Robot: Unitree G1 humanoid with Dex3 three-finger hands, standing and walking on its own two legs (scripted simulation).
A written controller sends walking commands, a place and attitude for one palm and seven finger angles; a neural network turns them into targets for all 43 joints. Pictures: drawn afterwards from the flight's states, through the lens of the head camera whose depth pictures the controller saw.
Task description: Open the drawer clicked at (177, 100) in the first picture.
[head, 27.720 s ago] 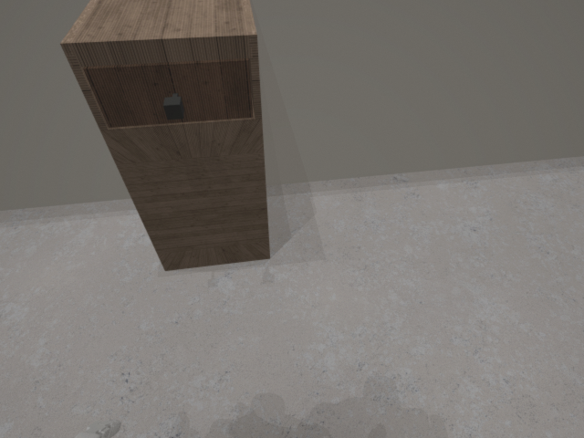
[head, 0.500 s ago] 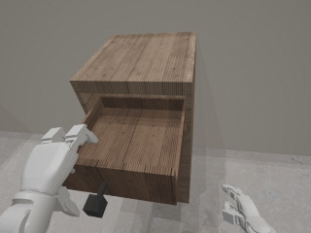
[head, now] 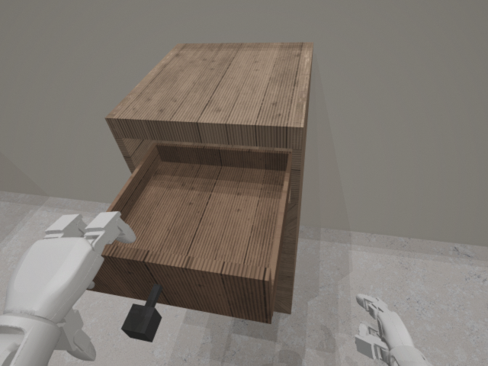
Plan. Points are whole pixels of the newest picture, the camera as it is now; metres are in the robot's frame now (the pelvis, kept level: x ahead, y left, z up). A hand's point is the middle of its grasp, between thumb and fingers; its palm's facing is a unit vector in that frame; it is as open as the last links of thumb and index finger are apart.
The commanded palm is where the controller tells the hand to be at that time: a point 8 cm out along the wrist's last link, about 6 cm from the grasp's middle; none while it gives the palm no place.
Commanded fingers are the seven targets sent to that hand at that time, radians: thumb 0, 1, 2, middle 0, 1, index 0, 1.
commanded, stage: draw the hand back to the body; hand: left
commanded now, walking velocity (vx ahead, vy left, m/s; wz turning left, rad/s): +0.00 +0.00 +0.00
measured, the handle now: (148, 310) +0.20 +0.20 +0.01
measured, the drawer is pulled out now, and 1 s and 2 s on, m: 0.30 0.30 0.30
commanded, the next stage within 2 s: step back with the hand held close in 1.16 s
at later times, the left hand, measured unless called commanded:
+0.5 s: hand (87, 245) +0.20 +0.22 +0.19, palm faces +0.34 -0.86 -0.37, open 12.6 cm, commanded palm +0.14 +0.27 +0.20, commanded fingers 0.00 0.13 0.57 -0.25 -0.80 -0.25 -0.80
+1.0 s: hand (69, 257) +0.19 +0.24 +0.18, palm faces +0.43 -0.81 -0.39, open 8.3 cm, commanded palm +0.13 +0.29 +0.20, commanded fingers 0.00 0.90 0.90 -0.20 -0.30 -0.20 -0.30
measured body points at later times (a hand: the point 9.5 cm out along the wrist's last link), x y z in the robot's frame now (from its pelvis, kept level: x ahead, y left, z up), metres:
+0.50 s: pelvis +0.02 +0.00 +0.00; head +0.01 -0.01 +0.45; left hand +0.17 +0.26 +0.21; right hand +0.21 -0.19 -0.08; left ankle -0.01 +0.07 -0.73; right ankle +0.00 -0.08 -0.73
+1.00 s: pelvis +0.01 +0.00 +0.01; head +0.01 -0.02 +0.45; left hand +0.16 +0.28 +0.20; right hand +0.22 -0.21 -0.08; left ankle -0.01 +0.07 -0.73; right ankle +0.00 -0.08 -0.73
